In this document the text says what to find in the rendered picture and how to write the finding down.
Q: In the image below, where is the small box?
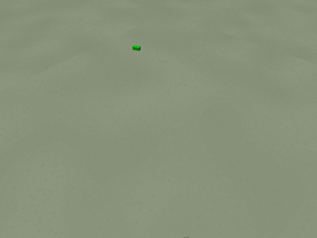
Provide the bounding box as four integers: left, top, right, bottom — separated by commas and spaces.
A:
132, 45, 141, 51

